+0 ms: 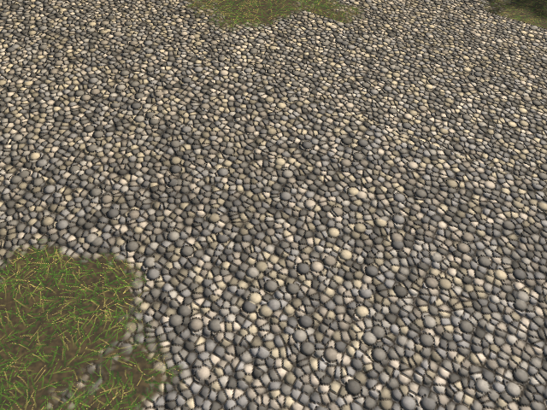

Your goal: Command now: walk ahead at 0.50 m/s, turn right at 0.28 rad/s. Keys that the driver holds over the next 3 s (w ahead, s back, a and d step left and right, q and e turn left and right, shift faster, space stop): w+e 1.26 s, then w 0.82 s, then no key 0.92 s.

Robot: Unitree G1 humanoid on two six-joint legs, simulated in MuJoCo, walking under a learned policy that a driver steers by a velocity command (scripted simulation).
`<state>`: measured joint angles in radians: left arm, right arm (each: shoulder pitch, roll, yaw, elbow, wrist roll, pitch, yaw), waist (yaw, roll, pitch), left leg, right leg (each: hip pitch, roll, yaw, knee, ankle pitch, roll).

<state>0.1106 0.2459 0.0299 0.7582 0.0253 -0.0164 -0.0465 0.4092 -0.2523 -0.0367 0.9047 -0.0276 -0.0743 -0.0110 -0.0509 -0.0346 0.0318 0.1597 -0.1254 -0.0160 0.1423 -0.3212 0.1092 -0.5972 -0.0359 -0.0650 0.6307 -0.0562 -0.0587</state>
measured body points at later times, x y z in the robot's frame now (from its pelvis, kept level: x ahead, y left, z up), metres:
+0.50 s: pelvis +0.28 -0.03 +0.01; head +0.32 -0.05 +0.46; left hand +0.34 +0.25 -0.11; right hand +0.44 -0.30 -0.09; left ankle +0.48 +0.07 -0.69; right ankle +0.17 -0.08 -0.73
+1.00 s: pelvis +0.53 -0.09 +0.01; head +0.56 -0.11 +0.46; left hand +0.84 -0.01 -0.09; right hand +0.37 -0.32 -0.12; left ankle +0.49 +0.04 -0.73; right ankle +0.59 -0.28 -0.69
